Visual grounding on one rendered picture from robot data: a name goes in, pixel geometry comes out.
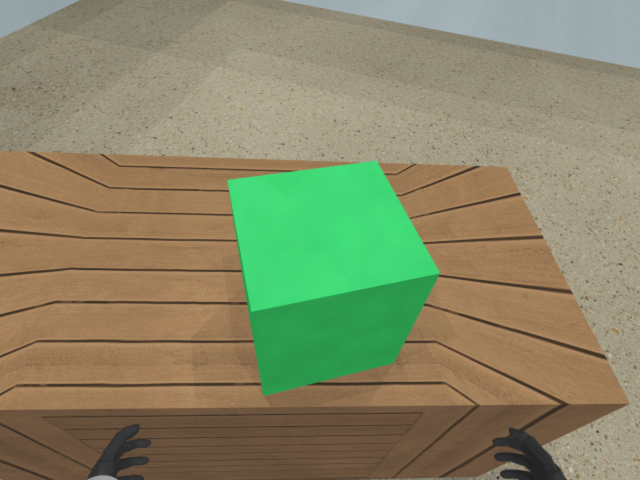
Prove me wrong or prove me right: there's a robot left hand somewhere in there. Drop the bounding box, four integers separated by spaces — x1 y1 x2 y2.
87 424 151 480

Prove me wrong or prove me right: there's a robot right hand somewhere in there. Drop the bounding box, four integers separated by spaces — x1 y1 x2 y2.
492 428 567 480

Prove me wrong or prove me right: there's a pedestal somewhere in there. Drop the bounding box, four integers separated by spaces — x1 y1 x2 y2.
0 151 630 480

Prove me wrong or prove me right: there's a carton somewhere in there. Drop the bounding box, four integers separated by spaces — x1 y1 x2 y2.
227 161 440 396

